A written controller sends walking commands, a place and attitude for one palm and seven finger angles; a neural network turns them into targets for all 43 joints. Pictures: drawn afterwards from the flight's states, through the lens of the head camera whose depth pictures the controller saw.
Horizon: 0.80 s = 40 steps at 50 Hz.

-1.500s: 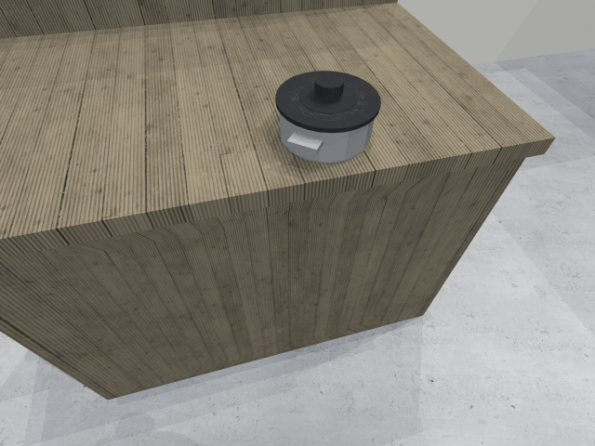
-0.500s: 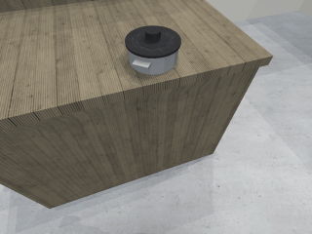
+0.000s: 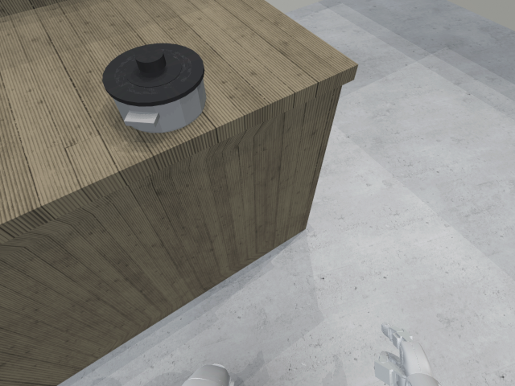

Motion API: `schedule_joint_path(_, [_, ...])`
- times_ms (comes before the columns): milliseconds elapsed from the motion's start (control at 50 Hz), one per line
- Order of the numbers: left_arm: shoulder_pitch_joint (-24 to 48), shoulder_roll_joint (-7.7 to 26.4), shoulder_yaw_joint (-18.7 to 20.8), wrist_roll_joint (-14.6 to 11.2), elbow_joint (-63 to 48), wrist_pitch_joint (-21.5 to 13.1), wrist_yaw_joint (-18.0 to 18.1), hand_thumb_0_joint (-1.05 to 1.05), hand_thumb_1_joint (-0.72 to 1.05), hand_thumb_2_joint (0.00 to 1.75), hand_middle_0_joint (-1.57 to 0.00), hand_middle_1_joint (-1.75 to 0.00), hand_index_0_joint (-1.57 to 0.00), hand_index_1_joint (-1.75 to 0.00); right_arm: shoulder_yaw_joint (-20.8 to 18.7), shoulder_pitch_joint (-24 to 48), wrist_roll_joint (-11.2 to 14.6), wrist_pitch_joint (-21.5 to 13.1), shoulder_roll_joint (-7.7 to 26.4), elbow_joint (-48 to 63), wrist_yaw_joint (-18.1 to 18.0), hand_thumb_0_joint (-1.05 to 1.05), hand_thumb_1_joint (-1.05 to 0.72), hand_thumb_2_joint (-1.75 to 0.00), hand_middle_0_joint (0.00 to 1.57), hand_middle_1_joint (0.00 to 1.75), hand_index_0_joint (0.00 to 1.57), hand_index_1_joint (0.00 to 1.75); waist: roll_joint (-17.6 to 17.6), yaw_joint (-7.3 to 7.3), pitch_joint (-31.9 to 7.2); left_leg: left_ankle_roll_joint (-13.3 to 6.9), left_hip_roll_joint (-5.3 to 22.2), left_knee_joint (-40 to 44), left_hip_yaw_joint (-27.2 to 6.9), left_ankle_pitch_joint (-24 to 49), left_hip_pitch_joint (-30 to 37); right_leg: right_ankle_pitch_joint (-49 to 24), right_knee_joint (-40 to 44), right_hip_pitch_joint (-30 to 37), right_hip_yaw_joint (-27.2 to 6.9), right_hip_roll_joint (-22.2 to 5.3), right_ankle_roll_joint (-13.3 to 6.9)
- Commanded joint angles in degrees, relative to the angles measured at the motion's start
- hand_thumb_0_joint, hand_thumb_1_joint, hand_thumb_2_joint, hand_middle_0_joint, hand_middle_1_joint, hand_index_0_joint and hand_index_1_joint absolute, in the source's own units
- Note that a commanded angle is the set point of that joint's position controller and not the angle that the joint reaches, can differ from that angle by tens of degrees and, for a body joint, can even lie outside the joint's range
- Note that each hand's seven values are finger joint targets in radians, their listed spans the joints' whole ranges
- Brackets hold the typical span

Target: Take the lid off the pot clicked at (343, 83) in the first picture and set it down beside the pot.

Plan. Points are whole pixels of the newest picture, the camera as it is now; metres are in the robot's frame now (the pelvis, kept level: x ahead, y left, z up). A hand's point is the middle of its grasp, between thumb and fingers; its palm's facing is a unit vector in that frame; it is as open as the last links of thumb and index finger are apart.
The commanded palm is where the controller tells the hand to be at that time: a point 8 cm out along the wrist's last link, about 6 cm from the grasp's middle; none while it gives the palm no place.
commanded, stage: walk to a spot facing it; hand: left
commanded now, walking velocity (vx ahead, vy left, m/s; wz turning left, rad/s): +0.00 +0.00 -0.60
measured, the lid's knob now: (150, 59) +0.58 +0.27 +0.15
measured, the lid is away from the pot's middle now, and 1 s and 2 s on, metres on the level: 0.00 0.00 0.00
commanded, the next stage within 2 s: none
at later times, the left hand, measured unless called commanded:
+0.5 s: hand (197, 336) +0.20 +0.15 -0.17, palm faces -0.34 -0.90 -0.27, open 7.4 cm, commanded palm none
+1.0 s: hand (233, 334) +0.21 +0.08 -0.16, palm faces -0.56 -0.80 -0.20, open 7.4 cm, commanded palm none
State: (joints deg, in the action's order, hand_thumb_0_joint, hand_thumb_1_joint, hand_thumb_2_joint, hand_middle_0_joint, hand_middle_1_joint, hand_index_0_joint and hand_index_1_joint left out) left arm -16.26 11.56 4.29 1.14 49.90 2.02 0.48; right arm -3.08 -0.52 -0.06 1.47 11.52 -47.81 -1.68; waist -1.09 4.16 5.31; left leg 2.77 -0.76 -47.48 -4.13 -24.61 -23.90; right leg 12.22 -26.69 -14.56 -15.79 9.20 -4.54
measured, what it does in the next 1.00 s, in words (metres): steps on the spot, turning right: left foot, then right foot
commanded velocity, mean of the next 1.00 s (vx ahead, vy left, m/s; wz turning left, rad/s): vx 0.00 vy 0.00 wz -0.60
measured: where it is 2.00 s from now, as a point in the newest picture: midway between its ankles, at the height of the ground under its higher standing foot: outside the picture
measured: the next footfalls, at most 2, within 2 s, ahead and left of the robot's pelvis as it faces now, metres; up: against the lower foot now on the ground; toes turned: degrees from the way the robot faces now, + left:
left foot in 0.12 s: +0.05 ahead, +0.15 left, +0.00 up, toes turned -9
right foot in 0.46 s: +0.03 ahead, -0.16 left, +0.00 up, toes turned -19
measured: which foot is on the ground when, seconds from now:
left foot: up 0.00-0.10, down 0.12-0.46, up 0.48-0.76, down 0.78-1.00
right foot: down 0.00-0.10, up 0.12-0.44, down 0.46-0.78, up 0.80-1.00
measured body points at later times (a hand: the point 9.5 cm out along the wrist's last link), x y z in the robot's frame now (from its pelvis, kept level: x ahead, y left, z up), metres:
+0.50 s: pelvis +0.01 -0.02 -0.02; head +0.06 -0.05 +0.42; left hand +0.22 +0.19 -0.14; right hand -0.06 -0.28 -0.16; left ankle +0.01 +0.15 -0.72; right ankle +0.00 -0.14 -0.75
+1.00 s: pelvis +0.01 -0.03 -0.01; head +0.05 -0.05 +0.44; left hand +0.24 +0.12 -0.15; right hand -0.07 -0.26 -0.15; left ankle +0.10 +0.07 -0.74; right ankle -0.05 -0.13 -0.70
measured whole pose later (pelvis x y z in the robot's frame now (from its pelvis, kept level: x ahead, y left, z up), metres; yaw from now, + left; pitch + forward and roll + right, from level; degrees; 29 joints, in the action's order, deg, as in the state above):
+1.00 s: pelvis +0.01 -0.03 -0.01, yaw -37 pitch +0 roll +0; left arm -10.2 14.1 4.4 0.9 48.5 4.4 -2.6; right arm -1.1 -14.1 -1.6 0.2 9.3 -49.4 -0.5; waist -1.4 0.1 4.9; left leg 1.5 6.5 -29.2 8.9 -14.1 -14.6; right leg 25.9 -51.8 -25.3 1.7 -1.6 2.9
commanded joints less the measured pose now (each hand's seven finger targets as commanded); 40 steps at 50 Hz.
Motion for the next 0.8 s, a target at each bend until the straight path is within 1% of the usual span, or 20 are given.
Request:
schedule_joint_path(0, [0.01,12.01,3.25,0.03,-5.38,-0.88,1.00,0.00,0.90,0.90,-0.20,-0.30,-0.20,-0.30,-1.29,-4.19,0.41,-1.63,5.01,5.31,-0.58,0.00,-0.90,-0.90,0.20,0.30,0.20,0.30,-6.23,-2.88,-9.98,-0.58,-1.40,11.08,-0.33,2.43,4.06,-33.44,0.51,8.44,-17.16,-15.04,-5.17])
schedule_joint_path(40, [2.34,11.80,3.16,-0.31,-6.42,-0.78,0.71,0.00,0.90,0.90,-0.20,-0.30,-0.20,-0.30,-1.60,-9.63,0.41,-2.01,6.00,4.46,-0.82,0.00,-0.90,-0.90,0.20,0.30,0.20,0.30,-5.84,-5.39,-11.49,-1.60,-0.12,22.56,-1.27,10.69,16.03,-24.30,-3.05,1.02,-14.79,-12.03,-1.65])
schedule_joint_path(60, [2.28,9.66,2.76,-0.49,-7.41,-0.72,0.46,0.00,0.90,0.90,-0.20,-0.30,-0.20,-0.30,-2.00,-11.38,0.03,-2.40,8.70,4.35,-0.96,0.00,-0.90,-0.90,0.20,0.30,0.20,0.30,0.34,-6.07,-12.11,-3.95,7.04,28.02,-8.25,12.66,25.37,-10.53,-7.84,-8.93,-9.77,-6.67,0.82])
schedule_joint_path(80, [0.76,7.82,2.23,-0.63,-8.33,-1.00,-0.24,0.00,0.90,0.90,-0.20,-0.30,-0.20,-0.30,-2.77,-10.89,-0.42,-2.17,12.88,5.69,-0.55,0.00,-0.90,-0.90,0.20,0.30,0.20,0.30,13.98,-4.96,-11.01,-8.71,20.57,31.47,-21.42,18.74,30.28,17.11,-18.14,-20.22,0.18,-0.18,4.08])
schedule_joint_path(100, [2.01,8.85,2.39,0.04,-9.26,-1.39,-0.48,0.00,0.90,0.90,-0.20,-0.30,-0.20,-0.30,-2.61,-12.00,-1.00,-1.61,14.12,6.75,-0.16,0.00,-0.90,-0.90,0.20,0.30,0.20,0.30,13.17,-5.07,-6.85,-13.63,26.48,31.31,-24.35,22.97,22.32,22.48,-30.27,-22.24,8.16,-3.42,6.52])
schedule_joint_path(140, [2.87,10.06,2.82,0.40,-7.03,-0.93,-1.08,0.00,0.90,0.90,-0.20,-0.30,-0.20,-0.30,-0.72,-10.04,-1.71,-1.95,9.27,6.19,-0.29,0.00,-0.90,-0.90,0.20,0.30,0.20,0.30,11.97,-3.82,-5.43,-13.40,20.24,29.39,-15.83,29.91,16.23,16.78,-40.26,-20.72,8.47,-6.98,7.56])
schedule_joint_path(200, [4.56,8.67,1.83,-0.27,-7.10,-0.06,-2.29,0.00,0.90,0.90,-0.20,-0.30,-0.20,-0.30,-0.22,-10.05,-1.46,-2.54,9.37,5.93,-0.43,0.00,-0.90,-0.90,0.20,0.30,0.20,0.30,8.36,-3.23,-7.58,-12.28,16.73,27.85,-5.43,37.56,18.60,12.84,-41.22,-20.42,11.19,-9.52,8.11])
schedule_joint_path(340, [11.47,6.72,0.14,-0.55,-7.37,-0.08,-3.47,0.00,0.90,0.90,-0.20,-0.30,-0.20,-0.30,-1.89,-17.12,-1.65,-2.37,13.65,2.28,0.05,0.00,-0.90,-0.90,0.20,0.30,0.20,0.30,12.69,-6.72,-7.17,-10.05,17.36,24.22,3.35,43.46,18.54,11.95,-16.85,-9.43,18.66,-10.31,6.70])
schedule_joint_path(380, [9.86,7.76,0.27,-0.52,-6.43,-0.62,-3.44,0.00,0.90,0.90,-0.20,-0.30,-0.20,-0.30,-2.23,-18.28,-1.50,-2.24,13.85,1.49,0.26,0.00,-0.90,-0.90,0.20,0.30,0.20,0.30,12.48,-5.95,-8.40,-7.56,16.48,19.89,5.65,42.60,17.78,7.00,-8.39,-3.27,20.14,-8.92,5.61])
schedule_joint_path(400, [6.53,8.75,0.67,-0.49,-5.20,-1.10,-3.30,0.00,0.90,0.90,-0.20,-0.30,-0.20,-0.30,-2.24,-18.58,-1.30,-2.17,13.51,1.33,0.28,0.00,-0.90,-0.90,0.20,0.30,0.20,0.30,9.75,-4.08,-9.56,-4.98,15.16,13.35,7.62,38.52,14.19,1.16,-1.25,4.53,20.17,-8.60,4.77])
schedule_joint_path(420, [1.73,13.62,1.75,-0.07,-3.65,-1.85,-2.60,0.00,0.90,0.90,-0.20,-0.30,-0.20,-0.30,-1.63,-19.65,-0.85,-2.08,11.02,1.84,0.63,0.00,-0.90,-0.90,0.20,0.30,0.20,0.30,-0.71,-2.02,-12.68,-1.51,12.64,2.13,11.31,23.92,0.80,-10.34,2.22,19.94,11.08,-16.11,1.18])
schedule_joint_path(440, [-3.06,20.62,3.59,-0.11,-2.80,-1.80,-1.41,0.00,0.90,0.90,-0.20,-0.30,-0.20,-0.30,-0.30,-15.90,-0.74,-1.80,7.06,4.65,0.84,0.00,-0.90,-0.90,0.20,0.30,0.20,0.30,-17.36,0.82,-14.16,1.40,5.57,-12.86,12.70,-11.65,-12.41,-26.49,6.31,22.56,-11.04,-32.47,-5.92])
schedule_joint_path(460, [-4.32,19.35,3.30,-0.84,-2.57,-1.10,-0.58,0.00,0.90,0.90,-0.20,-0.30,-0.20,-0.30,-0.75,-13.81,-0.75,-1.39,9.25,4.65,-0.08,0.00,-0.90,-0.90,0.20,0.30,0.20,0.30,-11.49,1.63,-12.97,-0.09,6.72,-18.11,4.32,-11.89,-11.75,-22.33,5.06,16.78,-8.59,-31.82,-9.14])
schedule_joint_path(480, [-0.57,17.13,3.31,-0.67,-3.32,-0.56,-0.09,0.00,0.90,0.90,-0.20,-0.30,-0.20,-0.30,-0.88,-13.01,-0.63,-1.13,8.79,3.89,-0.17,0.00,-0.90,-0.90,0.20,0.30,0.20,0.30,-10.11,-0.16,-12.67,-0.21,7.34,-19.32,3.66,-9.17,-11.32,-17.96,4.28,14.75,-6.76,-27.29,-8.75])
schedule_joint_path(540, [6.92,13.38,2.13,0.00,-5.78,-0.25,0.29,0.00,0.90,0.90,-0.20,-0.30,-0.20,-0.30,-0.81,-15.00,-1.05,-0.77,7.84,1.56,0.04,0.00,-0.90,-0.90,0.20,0.30,0.20,0.30,-8.74,-4.00,-7.96,1.11,6.47,-12.60,5.23,-3.96,-5.42,-19.41,3.31,4.04,-0.93,-22.52,-6.92])
schedule_joint_path(660, [7.60,13.61,2.24,0.13,-6.64,-0.04,-0.09,0.00,0.90,0.90,-0.20,-0.30,-0.20,-0.30,-0.91,-16.68,-0.53,-1.23,6.03,1.66,0.02,0.00,-0.90,-0.90,0.20,0.30,0.20,0.30,-8.24,-4.75,-8.04,0.69,2.43,2.21,6.58,0.75,2.68,-15.86,3.22,-1.28,-5.85,-20.32,-6.01])
schedule_joint_path(720, [9.56,11.82,1.99,-0.48,-7.66,0.44,-0.28,0.00,0.90,0.90,-0.20,-0.30,-0.20,-0.30,-1.09,-21.98,-0.39,-2.07,6.47,0.42,-0.43,0.00,-0.90,-0.90,0.20,0.30,0.20,0.30,-5.77,-7.51,-9.35,-0.09,2.65,18.98,6.11,9.30,14.70,-8.89,-1.82,-6.90,-4.47,-16.11,-1.60])
schedule_joint_path(740, [9.19,9.01,1.50,-0.80,-8.75,0.82,-0.69,0.00,0.90,0.90,-0.20,-0.30,-0.20,-0.30,-1.72,-22.38,-0.87,-2.43,10.07,0.82,-0.63,0.00,-0.90,-0.90,0.20,0.30,0.20,0.30,3.56,-7.79,-8.14,-3.51,10.71,27.28,-4.87,4.42,18.30,2.74,-8.34,-14.75,-0.06,-9.97,1.47])
schedule_joint_path(760, [8.28,6.48,0.94,-0.87,-9.61,0.69,-1.23,0.00,0.90,0.90,-0.20,-0.30,-0.20,-0.30,-2.44,-21.63,-1.53,-2.50,14.83,2.14,-0.59,0.00,-0.90,-0.90,0.20,0.30,0.20,0.30,17.37,-7.32,-6.18,-9.75,24.31,35.56,-19.67,3.77,17.91,19.13,-22.16,-21.29,10.55,-3.10,5.16])
schedule_joint_path(780, [8.50,8.51,1.32,-0.01,-9.79,0.25,-1.34,0.00,0.90,0.90,-0.20,-0.30,-0.20,-0.30,-2.20,-19.78,-1.38,-2.39,14.70,3.27,-0.27,0.00,-0.90,-0.90,0.20,0.30,0.20,0.30,14.33,-6.88,-4.51,-13.72,28.32,35.58,-22.44,2.94,11.98,19.99,-32.02,-19.47,11.17,-7.56,5.83])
